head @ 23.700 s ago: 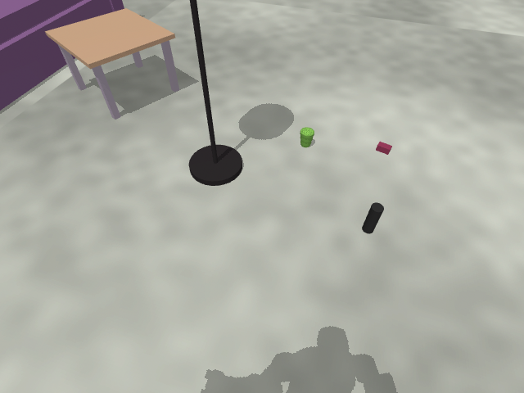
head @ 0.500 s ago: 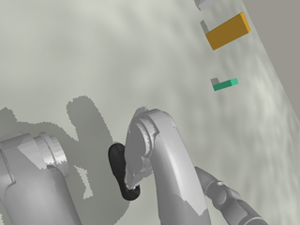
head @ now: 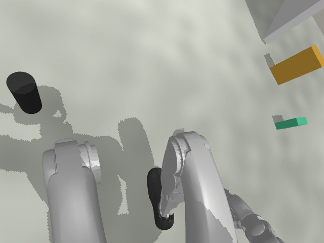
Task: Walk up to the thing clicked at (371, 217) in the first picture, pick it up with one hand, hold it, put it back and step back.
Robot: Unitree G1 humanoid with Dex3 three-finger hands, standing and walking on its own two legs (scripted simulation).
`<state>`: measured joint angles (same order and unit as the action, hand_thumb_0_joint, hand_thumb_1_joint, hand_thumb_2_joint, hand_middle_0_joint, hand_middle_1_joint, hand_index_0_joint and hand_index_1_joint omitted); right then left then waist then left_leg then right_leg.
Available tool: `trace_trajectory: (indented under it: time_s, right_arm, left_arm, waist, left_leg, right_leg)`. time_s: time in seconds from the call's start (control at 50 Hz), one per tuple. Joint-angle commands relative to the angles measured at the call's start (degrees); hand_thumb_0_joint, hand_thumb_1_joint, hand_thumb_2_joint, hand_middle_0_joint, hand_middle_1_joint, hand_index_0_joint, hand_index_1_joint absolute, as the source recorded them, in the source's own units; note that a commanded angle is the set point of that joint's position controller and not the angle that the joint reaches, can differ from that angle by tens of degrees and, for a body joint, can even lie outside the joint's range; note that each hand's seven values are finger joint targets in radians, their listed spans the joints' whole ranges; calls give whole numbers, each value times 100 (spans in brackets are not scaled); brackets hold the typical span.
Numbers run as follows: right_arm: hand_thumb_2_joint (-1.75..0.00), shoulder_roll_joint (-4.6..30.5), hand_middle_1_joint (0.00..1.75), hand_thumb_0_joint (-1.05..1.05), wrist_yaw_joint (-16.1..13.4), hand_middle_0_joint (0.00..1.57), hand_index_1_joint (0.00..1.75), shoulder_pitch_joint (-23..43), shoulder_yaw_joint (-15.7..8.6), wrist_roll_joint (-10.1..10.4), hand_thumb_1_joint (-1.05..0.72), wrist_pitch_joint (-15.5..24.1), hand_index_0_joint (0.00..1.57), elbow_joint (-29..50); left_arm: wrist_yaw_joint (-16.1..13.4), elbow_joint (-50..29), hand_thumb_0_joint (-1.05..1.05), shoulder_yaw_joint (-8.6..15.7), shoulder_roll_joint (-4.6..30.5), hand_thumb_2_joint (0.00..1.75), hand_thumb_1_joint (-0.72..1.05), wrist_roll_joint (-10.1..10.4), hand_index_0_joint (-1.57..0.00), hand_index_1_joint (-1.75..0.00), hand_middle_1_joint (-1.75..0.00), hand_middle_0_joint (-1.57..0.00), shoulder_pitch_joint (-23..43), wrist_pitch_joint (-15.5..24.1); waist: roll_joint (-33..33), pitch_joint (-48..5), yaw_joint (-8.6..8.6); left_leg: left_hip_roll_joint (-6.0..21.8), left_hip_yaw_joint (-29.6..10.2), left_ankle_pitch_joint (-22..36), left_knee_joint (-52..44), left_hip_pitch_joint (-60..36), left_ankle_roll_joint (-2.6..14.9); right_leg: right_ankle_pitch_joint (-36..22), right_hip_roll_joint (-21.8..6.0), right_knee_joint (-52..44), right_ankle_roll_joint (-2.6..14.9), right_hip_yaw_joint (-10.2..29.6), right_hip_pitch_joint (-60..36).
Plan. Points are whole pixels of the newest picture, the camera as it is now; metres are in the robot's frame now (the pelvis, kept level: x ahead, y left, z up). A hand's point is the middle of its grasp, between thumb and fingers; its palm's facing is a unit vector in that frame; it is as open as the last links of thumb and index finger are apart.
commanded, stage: home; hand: left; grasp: from the side
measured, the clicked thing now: (27, 95) +0.46 +0.28 -0.23
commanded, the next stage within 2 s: none
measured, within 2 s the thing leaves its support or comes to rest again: neither
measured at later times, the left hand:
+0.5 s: hand out of the picture +0.30 +0.35 +0.06, palm faces +0.28 -0.84 -0.47, open 17.5 cm
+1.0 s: hand out of the picture +0.25 +0.25 +0.27, palm faces +0.32 -0.88 -0.36, open 17.6 cm
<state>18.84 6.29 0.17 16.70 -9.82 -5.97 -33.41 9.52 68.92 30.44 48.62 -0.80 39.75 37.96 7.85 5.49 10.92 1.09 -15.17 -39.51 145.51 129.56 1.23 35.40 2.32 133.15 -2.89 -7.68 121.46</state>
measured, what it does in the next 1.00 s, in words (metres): rises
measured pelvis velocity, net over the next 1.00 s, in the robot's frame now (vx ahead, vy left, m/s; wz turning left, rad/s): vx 0.09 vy -0.01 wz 0.22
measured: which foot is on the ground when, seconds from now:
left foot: down 0.00-1.00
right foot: down 0.00-1.00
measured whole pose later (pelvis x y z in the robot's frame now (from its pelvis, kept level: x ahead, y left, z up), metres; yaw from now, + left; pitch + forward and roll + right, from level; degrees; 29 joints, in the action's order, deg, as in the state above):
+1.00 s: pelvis +0.09 -0.01 +0.36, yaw +13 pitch +18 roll -3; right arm 12.4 -8.2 -13.7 1.4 2.5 -0.5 -28.8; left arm -9.8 13.2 4.2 15.7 0.4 -13.3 -11.3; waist -1.0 -9.4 2.8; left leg 3.0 -3.2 -32.3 71.5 57.6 -1.6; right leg 31.1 -1.2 68.4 -1.3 -2.6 55.6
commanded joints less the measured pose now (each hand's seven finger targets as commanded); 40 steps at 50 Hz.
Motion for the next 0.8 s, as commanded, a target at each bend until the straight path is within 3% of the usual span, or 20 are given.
trace_trajectory:
  time_s: [0.0, 0.04, 0.08, 0.18, 0.24, 0.28, 0.34, 0.44, 0.56, 0.62, 0.7, 0.76, 0.78]
  right_arm:
    - [-93, 1621, 30, 0, -126, 20, 30, -697, -1032, 298, -100, -169, 20, 161]
    - [-90, 1511, 30, 0, -163, 20, 30, -865, -1162, 392, -90, -228, 20, 121]
    - [-90, 1436, 30, 0, -208, 20, 30, -964, -1299, 488, -90, -277, 20, 151]
    - [-90, 1232, 30, 0, -259, 20, 30, -1041, -1752, 769, -90, -304, 20, 298]
    - [-90, 1185, 30, 0, -313, 20, 30, -1102, -1964, 942, -90, -289, 20, 451]
    - [-90, 1102, 30, 0, -362, 20, 30, -1115, -2020, 1035, -90, -295, 20, 549]
    - [-90, 944, 30, 0, -512, 20, 30, -1087, -2073, 1148, -90, -270, 20, 724]
    - [-90, 711, 30, 0, -770, 20, 30, -1052, -2047, 1231, -90, -134, 20, 821]
    - [-90, 441, 30, 0, -1018, 20, 30, -1027, -2019, 1228, -90, 121, 20, 938]
    - [-90, 348, 30, 0, -1097, 20, 30, -1047, -1994, 1247, -90, 259, 20, 1012]
    - [-90, 263, 30, 0, -1191, 20, 30, -1130, -1945, 1271, -90, 418, 20, 1066]
    - [-90, 205, 30, 0, -1281, 20, 30, -1186, -1914, 1269, -90, 543, 20, 1088]
    - [-90, 217, 30, 0, -1329, 20, 30, -1230, -1925, 1274, -90, 591, 20, 1103]
  left_arm:
    - [-303, -1929, 0, 401, 2109, 8, -60, -379, -9, -9, -8, -10, 1479, -342]
    - [-396, -2229, 0, 325, 1947, 6, -54, -445, -5, -6, -6, -5, 1521, -630]
    - [-494, -2294, 0, 454, 1854, 4, -58, -512, -5, -5, -5, -5, 906, -975]
    - [-605, -2680, 0, -238, 440, 4, -59, -494, -5, -5, -5, -5, -47, -1775]
    - [-703, -3357, 0, -525, 97, 2, -61, -443, -5, -5, -5, -5, -520, -2196]
    - [-804, -3920, 0, -563, 40, 3, -61, -379, -5, -5, -5, -5, -775, -2459]
    - [-991, -4872, 0, -566, 36, 6, -55, -301, -5, -6, -6, -5, -1260, -2789]
    - [-1312, -5554, 0, -556, -142, 5, -56, -241, -5, -5, -5, -5, -2021, -3184]
    - [-1537, -5590, 0, -976, -1007, 3, -60, -128, -4, -5, -4, -5, -2954, -3553]
    - [-1594, -5523, 0, -1334, -1493, 2, -61, -58, -4, -4, -4, -4, -3459, -3736]
    - [-1725, -5695, 0, -1462, -1644, 3, -60, -8, -4, -5, -4, -5, -3929, -4010]
    - [-1820, -5932, 0, -1719, -1947, 5, -57, 42, -5, -5, -5, -5, -4101, -4165]
    - [-1864, -5748, 0, -1764, -2016, 3, -60, 25, -4, -5, -5, -5, -4515, -4277]
  waist:
    - [-3580, -4101, -198]
    - [-3575, -4253, -216]
    - [-3516, -4355, -422]
    - [-2956, -4386, -516]
    - [-2337, -4653, -545]
    - [-1938, -4697, -625]
    - [-1698, -5001, -765]
    - [-1786, -4766, -873]
    - [-1655, -4344, -814]
    - [-1371, -4167, -766]
    - [-1179, -3859, -833]
    - [-1255, -3692, -794]
    - [-1191, -3577, -831]
  left_leg:
    - [203, 552, 488, -2663, -3401, -223]
    - [166, 675, 709, -2707, -3447, -215]
    - [153, 704, 871, -2876, -3653, -226]
    - [118, 699, 596, -3554, -3833, -187]
    - [82, 682, 212, -3941, -3966, -98]
    - [41, 760, 37, -4147, -3932, -22]
    - [41, 864, -49, -4577, -4327, 17]
    - [64, 956, 120, -5306, -5090, -4]
    - [15, 1235, 870, -5945, -5810, -16]
    - [-8, 1348, 1270, -6252, -6184, -5]
    - [-28, 1396, 1482, -6867, -6685, 0]
    - [-31, 1402, 1581, -7321, -7196, -32]
    - [-32, 1412, 1740, -7479, -7372, -35]
  right_leg:
    - [-472, 64, -965, 494, -377, -1031]
    - [-596, 47, -1025, 530, -273, -1013]
    - [-628, 15, -1123, 536, -226, -976]
    - [-387, -69, -1576, 558, -77, -799]
    - [-190, -84, -2139, 521, 38, -1308]
    - [-36, -86, -2564, 493, 143, -1719]
    - [37, -97, -3119, 460, 266, -2486]
    - [-74, -138, -3812, 455, 409, -3264]
    - [-607, -192, -4815, 451, 514, -4401]
    - [-994, -207, -5351, 423, 551, -5115]
    - [-1216, -247, -6043, 389, 595, -6025]
    - [-1319, -255, -6461, 385, 580, -6471]
    - [-1471, -257, -6621, 377, 567, -6695]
